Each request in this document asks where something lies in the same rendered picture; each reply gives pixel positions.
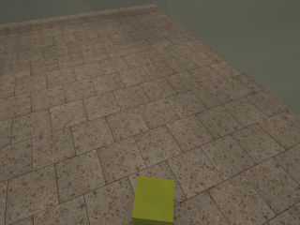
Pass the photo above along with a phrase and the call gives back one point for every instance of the carton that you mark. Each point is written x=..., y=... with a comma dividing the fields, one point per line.
x=153, y=201

